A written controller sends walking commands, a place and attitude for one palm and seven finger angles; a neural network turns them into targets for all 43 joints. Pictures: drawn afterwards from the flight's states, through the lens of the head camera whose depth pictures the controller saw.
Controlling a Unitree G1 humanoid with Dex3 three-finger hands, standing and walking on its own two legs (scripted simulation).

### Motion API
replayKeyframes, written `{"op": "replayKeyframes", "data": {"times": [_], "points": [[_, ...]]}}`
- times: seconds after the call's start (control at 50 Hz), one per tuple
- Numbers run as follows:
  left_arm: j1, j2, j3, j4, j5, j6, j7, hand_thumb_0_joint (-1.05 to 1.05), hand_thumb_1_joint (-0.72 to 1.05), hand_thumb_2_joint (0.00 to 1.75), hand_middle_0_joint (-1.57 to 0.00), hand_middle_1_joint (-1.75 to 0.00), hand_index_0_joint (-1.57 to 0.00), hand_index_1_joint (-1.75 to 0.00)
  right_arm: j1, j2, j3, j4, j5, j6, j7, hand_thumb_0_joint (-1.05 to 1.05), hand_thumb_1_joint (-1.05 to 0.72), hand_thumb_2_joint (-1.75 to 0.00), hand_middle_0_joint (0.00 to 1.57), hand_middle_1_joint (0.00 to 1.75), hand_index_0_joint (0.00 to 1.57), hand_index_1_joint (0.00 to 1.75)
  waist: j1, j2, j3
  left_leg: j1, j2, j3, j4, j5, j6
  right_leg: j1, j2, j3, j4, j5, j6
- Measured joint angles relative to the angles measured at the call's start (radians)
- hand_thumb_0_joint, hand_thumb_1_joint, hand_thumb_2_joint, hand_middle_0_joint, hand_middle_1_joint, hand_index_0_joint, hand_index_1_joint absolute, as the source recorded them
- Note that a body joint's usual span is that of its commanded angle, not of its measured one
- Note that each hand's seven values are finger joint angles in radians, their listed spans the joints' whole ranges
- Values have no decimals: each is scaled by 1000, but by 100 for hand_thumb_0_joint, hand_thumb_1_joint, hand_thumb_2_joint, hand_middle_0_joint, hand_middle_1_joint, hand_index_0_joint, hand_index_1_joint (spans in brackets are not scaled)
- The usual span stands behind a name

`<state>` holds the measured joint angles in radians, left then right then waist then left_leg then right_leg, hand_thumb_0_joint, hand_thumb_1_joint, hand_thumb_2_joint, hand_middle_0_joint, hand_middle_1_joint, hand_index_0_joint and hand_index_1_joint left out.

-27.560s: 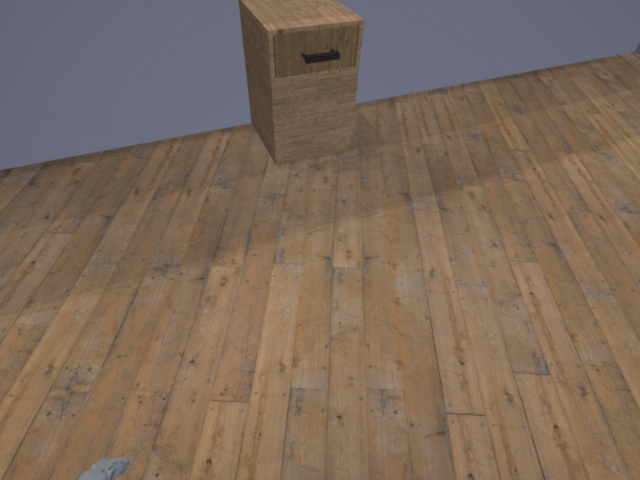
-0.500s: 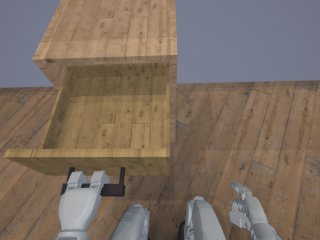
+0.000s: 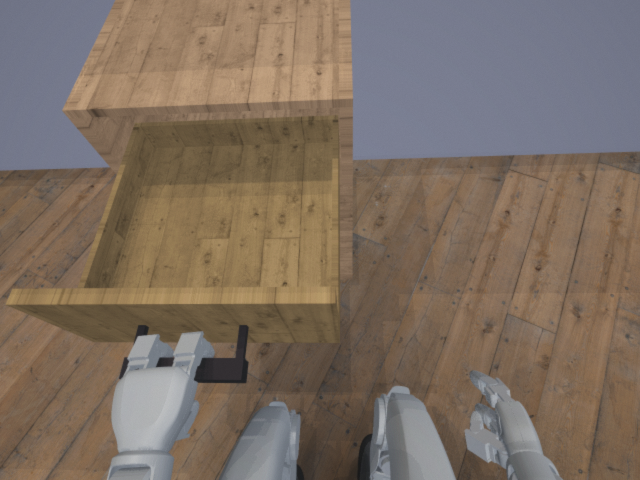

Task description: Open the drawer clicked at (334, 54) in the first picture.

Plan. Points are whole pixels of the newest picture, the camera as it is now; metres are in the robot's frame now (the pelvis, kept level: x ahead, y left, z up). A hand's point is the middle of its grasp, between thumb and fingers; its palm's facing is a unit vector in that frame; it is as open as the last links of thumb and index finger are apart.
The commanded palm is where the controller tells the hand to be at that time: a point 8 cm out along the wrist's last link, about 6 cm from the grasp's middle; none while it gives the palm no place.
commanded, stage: open the thumb to release the handle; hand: left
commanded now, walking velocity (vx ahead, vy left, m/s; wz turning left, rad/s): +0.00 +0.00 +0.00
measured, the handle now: (188, 351) +0.28 +0.19 -0.05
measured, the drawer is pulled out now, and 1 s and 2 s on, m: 0.30 0.30 0.30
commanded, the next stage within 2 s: lift the hand off the handle in 0.16 s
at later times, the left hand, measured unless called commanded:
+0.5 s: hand (171, 400) +0.22 +0.21 -0.07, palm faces -0.09 -0.08 -0.99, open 13.8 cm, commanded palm +0.21 +0.21 -0.02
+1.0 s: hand (163, 390) +0.23 +0.21 -0.03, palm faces -0.09 -0.09 -0.99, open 13.8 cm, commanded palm +0.21 +0.20 +0.02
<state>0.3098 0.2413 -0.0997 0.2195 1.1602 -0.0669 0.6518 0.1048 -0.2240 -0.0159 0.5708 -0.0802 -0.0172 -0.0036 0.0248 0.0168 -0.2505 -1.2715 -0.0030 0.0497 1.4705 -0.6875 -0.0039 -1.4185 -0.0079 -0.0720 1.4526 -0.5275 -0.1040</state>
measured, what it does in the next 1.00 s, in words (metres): stands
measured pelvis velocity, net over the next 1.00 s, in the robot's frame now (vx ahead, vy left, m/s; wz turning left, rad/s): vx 0.00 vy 0.01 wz -0.01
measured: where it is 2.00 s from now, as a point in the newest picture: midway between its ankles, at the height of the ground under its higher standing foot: outside the picture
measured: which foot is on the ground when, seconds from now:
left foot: down 0.00-1.00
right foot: down 0.00-1.00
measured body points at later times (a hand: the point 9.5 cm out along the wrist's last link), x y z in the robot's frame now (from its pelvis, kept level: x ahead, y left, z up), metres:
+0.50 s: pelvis -0.01 +0.01 +0.00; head +0.11 -0.02 +0.44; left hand +0.22 +0.21 -0.01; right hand +0.18 -0.23 -0.12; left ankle +0.00 +0.13 -0.57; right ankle +0.07 -0.07 -0.57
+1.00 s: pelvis +0.00 +0.01 +0.03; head +0.10 -0.01 +0.47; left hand +0.23 +0.21 +0.02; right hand +0.18 -0.22 -0.08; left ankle +0.00 +0.13 -0.57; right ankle +0.07 -0.07 -0.57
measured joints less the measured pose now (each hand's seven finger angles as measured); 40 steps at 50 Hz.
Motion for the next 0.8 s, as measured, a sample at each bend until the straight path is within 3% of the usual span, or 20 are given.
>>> {"op": "replayKeyframes", "data": {"times": [0.16,0.28,0.62,0.8], "points": [[-11,11,-4,21,2,0,1,0,-22,41,-29,-120,-33,-122,10,-3,1,6,2,-6,-4,1,-91,-89,20,30,20,30,-7,2,-4,3,1,-7,-4,10,-2,8,0,-7,-11,11,-3],[-26,12,-8,32,0,7,8,0,-40,34,-29,-119,-32,-120,9,-9,-4,11,4,-9,-9,1,-91,-89,20,30,20,30,-7,4,-2,-2,0,-8,0,14,1,7,-1,-8,-11,16,0],[-93,15,-27,70,-11,41,6,0,-48,30,-31,-121,-32,-120,8,-8,-3,26,9,-9,-14,1,-90,-89,20,30,20,30,-13,8,7,4,-3,-13,-10,25,13,24,-4,-11,-35,31,12],[-65,2,-46,37,-31,91,0,0,-48,30,-31,-120,-34,-120,23,-3,-2,10,18,14,-10,1,-91,-89,20,30,20,30,-17,16,14,74,-2,-3,-67,37,20,92,3,1,-90,44,23]]}}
